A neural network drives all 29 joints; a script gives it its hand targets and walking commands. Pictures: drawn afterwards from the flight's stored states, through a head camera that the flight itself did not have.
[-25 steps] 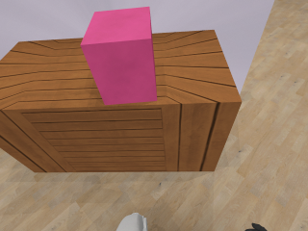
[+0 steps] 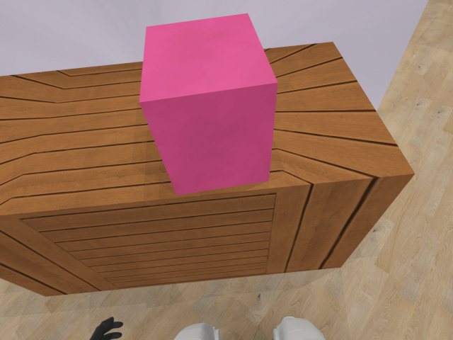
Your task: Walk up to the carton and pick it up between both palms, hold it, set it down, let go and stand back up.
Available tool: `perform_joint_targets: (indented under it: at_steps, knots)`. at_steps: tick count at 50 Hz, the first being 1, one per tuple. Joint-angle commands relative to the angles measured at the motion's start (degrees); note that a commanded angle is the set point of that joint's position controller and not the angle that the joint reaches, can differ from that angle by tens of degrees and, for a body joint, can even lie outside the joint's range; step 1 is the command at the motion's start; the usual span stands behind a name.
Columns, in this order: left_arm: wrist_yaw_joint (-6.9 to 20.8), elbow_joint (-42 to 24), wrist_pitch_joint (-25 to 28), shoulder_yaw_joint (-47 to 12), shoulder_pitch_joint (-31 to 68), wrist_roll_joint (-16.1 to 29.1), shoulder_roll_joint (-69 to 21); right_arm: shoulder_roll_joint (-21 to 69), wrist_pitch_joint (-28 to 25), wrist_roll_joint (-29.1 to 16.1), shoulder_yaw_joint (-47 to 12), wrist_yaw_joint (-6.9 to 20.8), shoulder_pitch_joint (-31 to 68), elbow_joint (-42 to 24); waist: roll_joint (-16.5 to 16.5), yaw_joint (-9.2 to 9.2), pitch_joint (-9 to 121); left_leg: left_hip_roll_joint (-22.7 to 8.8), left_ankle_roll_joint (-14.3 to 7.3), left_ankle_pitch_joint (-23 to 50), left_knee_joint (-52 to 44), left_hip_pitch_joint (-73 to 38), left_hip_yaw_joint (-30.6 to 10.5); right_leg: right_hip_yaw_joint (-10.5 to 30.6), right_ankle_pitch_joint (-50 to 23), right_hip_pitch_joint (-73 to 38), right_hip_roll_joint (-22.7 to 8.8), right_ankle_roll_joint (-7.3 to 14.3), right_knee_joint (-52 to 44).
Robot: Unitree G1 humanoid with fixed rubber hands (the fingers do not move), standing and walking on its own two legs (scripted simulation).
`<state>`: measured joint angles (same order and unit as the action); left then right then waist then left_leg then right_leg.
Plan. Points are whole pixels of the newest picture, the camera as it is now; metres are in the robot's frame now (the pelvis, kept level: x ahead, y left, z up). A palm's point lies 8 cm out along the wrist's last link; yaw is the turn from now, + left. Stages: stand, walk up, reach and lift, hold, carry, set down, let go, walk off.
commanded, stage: walk up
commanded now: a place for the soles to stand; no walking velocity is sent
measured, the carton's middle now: (210, 107) +0.57 +0.02 +0.06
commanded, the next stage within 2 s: none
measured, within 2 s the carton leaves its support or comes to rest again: neither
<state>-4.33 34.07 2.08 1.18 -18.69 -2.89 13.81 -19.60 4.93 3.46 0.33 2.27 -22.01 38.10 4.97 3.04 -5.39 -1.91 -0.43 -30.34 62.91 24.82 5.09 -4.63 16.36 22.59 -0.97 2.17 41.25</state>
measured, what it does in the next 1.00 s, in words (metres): steps to the left: left foot, then right foot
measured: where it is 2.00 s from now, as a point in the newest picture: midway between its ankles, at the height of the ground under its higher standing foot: outside the picture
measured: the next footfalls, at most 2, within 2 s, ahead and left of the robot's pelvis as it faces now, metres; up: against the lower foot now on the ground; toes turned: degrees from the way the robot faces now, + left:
left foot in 0.16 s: +0.12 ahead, +0.20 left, +0.00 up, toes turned +3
right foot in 0.34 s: +0.10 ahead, -0.06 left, +0.00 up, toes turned -3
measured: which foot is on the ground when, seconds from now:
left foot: up 0.00-0.14, down 0.16-1.00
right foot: down 0.00-0.16, up 0.18-0.32, down 0.34-1.00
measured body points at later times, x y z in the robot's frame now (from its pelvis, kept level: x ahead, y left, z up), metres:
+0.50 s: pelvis +0.07 +0.09 +0.02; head +0.10 +0.10 +0.47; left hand +0.22 +0.34 -0.09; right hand +0.20 -0.17 -0.07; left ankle +0.08 +0.19 -0.71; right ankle +0.06 -0.05 -0.71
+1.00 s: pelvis +0.06 +0.08 +0.02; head +0.06 +0.08 +0.47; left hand +0.21 +0.33 -0.08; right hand +0.13 -0.20 -0.08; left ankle +0.08 +0.19 -0.71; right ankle +0.06 -0.05 -0.71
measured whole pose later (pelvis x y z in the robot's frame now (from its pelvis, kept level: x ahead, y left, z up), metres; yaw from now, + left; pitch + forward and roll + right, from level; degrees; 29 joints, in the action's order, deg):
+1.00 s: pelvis +0.06 +0.08 +0.02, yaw -8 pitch -1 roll +1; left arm 1.5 40.4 -0.5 0.6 -15.0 -0.1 16.3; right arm -17.7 0.3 0.2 0.1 0.4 -17.7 35.7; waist 0.0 0.3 -2.0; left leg -4.3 -0.3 -16.4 31.6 13.4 10.6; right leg 5.5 15.9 15.3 0.4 -1.3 32.6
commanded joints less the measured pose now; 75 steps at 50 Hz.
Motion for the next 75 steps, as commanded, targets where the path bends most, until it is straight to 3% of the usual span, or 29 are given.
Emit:
perform_joint_targets:
  at_steps: [1, 2, 4, 5, 6, 7, 8, 9, 10, 12, 15, 17, 19, 20, 22, 24, 29, 36, 41, 44, 47, 49, 51, 54, 57, 60, 63, 67, 75]
  knots:
    - [-1.1, -2.7, 0.2, 4.6, -3.8, 0.1, 13.3, -5.4, -0.1, 0.2, 2.1, -0.1, 2.0, -7.2, -12.7, -3.12, 1.9, -6.2, 2.0, 0.4, 7.7, 16.5, -9.0, 29.3, 13.1, -12.7, -22.6, 14.5, -23.0]
    - [-0.9, -3.3, 0.6, 4.3, -0.2, 0.2, 12.5, -5.2, -0.3, -0.1, 2.4, 0.1, 0.9, -6.4, -12.9, -1.78, 0.8, -7.3, 2.7, 2.0, 1.9, 11.9, -10.9, 23.7, 10.1, -8.8, -20.6, 11.8, -22.3]
    - [0.1, -4.2, 0.6, 4.2, 2.1, 0.4, 13.4, -3.5, -1.5, -1.9, 2.4, 0.6, -0.3, -5.6, -16.4, -2.31, 2.6, -5.8, 3.0, 2.4, -12.8, 1.6, -7.6, 14.4, -4.3, -5.2, -16.1, 9.7, -16.9]
    - [0.8, -4.1, 0.2, 3.9, 2.7, 0.5, 13.4, -2.6, -2.3, -2.6, 2.1, 0.6, -1.9, -4.5, -17.9, -2.2, 4.8, -2.7, 2.2, 5.5, -19.1, -3.9, -3.2, 10.2, -9.6, -3.7, -13.7, 8.7, -13.4]
    - [1.7, -4.1, -0.7, 3.9, 3.0, 1.0, 14.0, -2.3, -3.3, -3.0, 2.4, 0.6, -4.1, -3.0, -16.6, -1.38, 6.5, -0.1, 1.2, 13.4, -25.7, -11.9, 0.4, 6.4, -10.4, -0.1, -10.9, 7.1, -7.9]
    - [2.6, -3.6, -1.2, 3.0, 2.1, 1.8, 12.2, -4.1, -4.3, -2.8, 3.1, 0.2, -3.8, -2.8, -11.0, -1.13, 7.3, 1.0, 0.8, 21.4, -32.1, -17.0, -0.6, 4.2, -10.1, 3.3, -8.6, 4.5, -1.8]
    - [3.5, -4.2, -1.4, 1.3, 0.7, 2.8, 8.1, -7.2, -5.4, -2.2, 3.5, -0.2, -2.4, -4.2, -1.6, -1.38, 8.4, -5.4, -0.9, 22.2, -34.8, -17.1, -8.5, 2.3, -1.6, 6.4, -4.5, 0.2, 4.1]
    - [3.3, -5.6, -2.0, 1.0, -0.5, 3.9, 7.5, -12.2, -5.6, -3.0, 4.5, -0.7, 1.1, -6.8, 7.9, -1.29, 7.0, -18.8, -8.0, 21.1, -44.2, -8.2, -28.5, 3.2, 14.5, 5.2, 0.5, -2.9, 9.8]
    - [2.6, -4.3, -2.7, 1.8, 0.4, 3.4, 9.2, -12.0, -5.3, -3.1, 4.8, -1.4, 1.3, -5.7, 3.0, -0.1, 4.7, -20.5, -13.0, 17.3, -45.0, -5.3, -28.5, 7.5, 20.8, 3.2, -1.0, -3.3, 15.9]
    - [2.3, -3.1, -2.9, 1.8, -0.1, 3.1, 8.3, -8.5, -5.2, -3.0, 3.4, -2.5, 2.8, -5.4, 3.8, -0.08, 4.3, -19.8, -14.7, 31.9, -40.7, -8.3, -24.2, 8.2, 19.5, 4.4, -1.6, -3.3, 15.9]
    - [2.5, -2.1, -2.0, 1.9, -1.0, 2.3, 8.2, -6.6, -4.9, -2.6, 2.2, -2.8, 5.3, -5.9, 2.7, -2.4, 4.6, -17.0, -9.9, 46.8, -35.2, -11.2, -17.3, 6.9, 9.6, -1.4, -2.6, -3.0, 0.0]
    - [3.3, -1.7, -1.0, 1.4, -1.2, 2.3, 8.8, -7.1, -5.1, -3.2, 1.6, -2.3, 7.0, -6.8, 3.4, -3.41, 9.3, -12.4, -4.9, 45.5, -31.6, -9.4, -10.8, 8.5, -9.7, -11.2, -3.2, -0.9, -10.7]
    - [4.1, -1.4, -1.0, 2.2, 2.1, 2.3, 12.8, -3.9, -5.8, -4.2, 0.9, -2.1, 5.8, -7.8, -1.6, -1.8, 10.9, -8.1, -0.7, 38.6, -33.4, -12.2, -7.1, 11.5, -24.4, -11.9, -5.7, 1.4, -6.3]
    - [4.5, -0.9, -1.3, 2.0, 3.3, 2.7, 12.1, -5.5, -5.9, -4.2, 1.4, -2.5, 5.2, -7.9, -2.7, -1.66, 9.9, -9.3, 0.1, 43.0, -34.4, -13.2, -8.3, 10.1, -26.1, -11.2, -4.8, 1.0, -4.9]
    - [4.8, -0.2, -1.5, 1.2, 1.9, 2.5, 9.8, -7.1, -6.0, -4.2, 1.7, -2.5, 6.6, -7.5, -3.4, -3.83, 10.6, -9.2, -1.9, 44.6, -33.7, -15.0, -7.0, 9.0, -24.3, -11.1, -4.0, -0.4, -6.3]
    - [4.9, 0.3, -2.0, 0.9, 2.8, 2.9, 9.4, -6.8, -5.7, -3.9, 1.9, -2.4, 7.0, -8.0, -2.3, -3.25, 10.2, -9.0, -3.5, 38.8, -35.0, -14.9, -6.0, 9.4, -20.7, -11.1, -3.6, -0.2, -7.7]
    - [5.2, 0.8, -2.4, 1.0, 4.4, 2.6, 10.0, -6.3, -5.4, -3.8, 2.0, -2.2, 7.1, -9.2, -0.9, -3.07, 9.2, -9.1, -4.1, 32.6, -36.8, -14.6, -4.8, 9.8, -18.2, -10.7, -4.0, -0.3, -9.4]
    - [5.6, 1.6, -2.1, 1.4, 5.9, 2.9, 10.2, -6.4, -5.4, -3.7, 2.0, -2.2, 7.2, -8.9, -5.2, -3.51, 4.9, -8.7, -3.8, 19.1, -39.4, -10.4, -4.0, 11.4, -11.7, -8.9, -3.4, 0.0, -11.6]
    - [5.8, 2.0, -1.8, 1.7, 5.4, 2.8, 10.3, -7.0, -5.4, -3.2, 2.5, -2.1, 6.2, -8.1, -3.0, -3.41, 6.1, -9.1, -3.5, 10.5, -40.8, -9.8, -3.6, 11.8, -8.8, -8.5, -2.8, 0.2, -11.5]
    - [5.7, 1.8, -1.5, 1.9, 5.3, 3.2, 10.9, -5.9, -5.4, -3.6, 2.3, -2.1, 5.6, -7.5, -6.1, -2.94, 4.8, -7.2, -2.8, 11.3, -39.6, -11.5, -2.4, 14.0, -7.8, -5.4, -3.2, 0.2, -14.0]
    - [5.7, 1.7, -1.4, 1.8, 5.1, 2.9, 10.6, -6.3, -5.6, -3.1, 2.3, -2.0, 5.0, -7.3, -5.3, -2.41, 4.8, -7.8, -2.7, 12.4, -39.3, -13.3, -2.3, 14.4, -7.9, -4.5, -2.5, 0.4, -14.1]
    - [5.6, 1.2, -1.3, 1.9, 5.4, 2.7, 10.8, -6.4, -5.7, -3.2, 2.2, -2.1, 3.5, -6.6, -7.5, -2.2, 3.6, -8.2, -2.6, 13.2, -39.0, -12.1, -2.4, 14.5, -8.3, -4.2, -2.2, 0.3, -13.7]
    - [5.6, 1.6, -1.3, 2.0, 3.9, 2.8, 10.6, -6.8, -5.6, -3.1, 2.1, -2.3, 4.7, -6.8, -6.2, -3.52, 4.1, -8.4, -3.1, 9.5, -39.3, -11.9, -2.3, 15.0, -7.7, -3.9, -2.0, 0.3, -13.3]
    - [5.5, 1.3, -1.5, 2.3, 3.3, 2.9, 11.2, -5.5, -5.5, -3.1, 2.0, -2.3, 4.0, -6.3, -5.6, -2.89, 4.4, -8.0, -3.4, 8.3, -39.0, -13.1, -2.1, 16.0, -4.0, -1.7, -1.9, 0.9, -14.0]
    - [5.6, 1.0, -1.4, 2.1, 3.1, 2.8, 11.0, -6.2, -5.4, -2.9, 2.3, -2.4, 3.0, -5.9, -9.2, -2.28, 3.2, -7.1, -2.8, 10.4, -37.0, -14.3, -1.5, 18.0, -3.5, 0.5, -1.9, 1.0, -16.1]
    - [5.5, 0.7, -1.5, 2.4, 3.7, 2.6, 11.1, -5.4, -5.6, -2.9, 1.7, -2.2, 2.6, -5.6, -5.9, -1.91, 4.4, -6.5, -2.3, 10.1, -36.7, -13.9, -0.5, 18.5, -3.5, -0.4, -1.8, 1.3, -16.4]
    - [5.3, 0.3, -1.6, 2.4, 3.4, 2.9, 10.9, -5.4, -5.8, -2.9, 1.8, -2.6, 2.1, -5.1, -8.7, -1.9, 4.8, -7.3, -2.4, 12.8, -36.6, -14.3, -1.5, 18.4, -7.6, -0.9, -1.6, 1.5, -15.1]
    - [5.4, -0.1, -1.9, 2.2, 2.9, 2.8, 10.3, -7.4, -5.5, -2.8, 2.6, -2.4, 3.5, -6.2, -4.4, -3.12, 5.2, -10.3, -3.5, 11.2, -39.3, -12.6, -1.1, 15.9, -9.2, -3.2, 0.4, 0.7, -10.4]
    - [5.2, -1.0, -1.9, 2.6, 3.7, 3.1, 11.5, -6.7, -4.8, -2.9, 2.5, -2.2, 3.4, -6.9, -6.4, -2.61, 5.1, -8.4, -2.7, 11.4, -35.6, -15.1, 1.1, 19.3, -8.6, 0.2, 0.1, 1.7, -12.3]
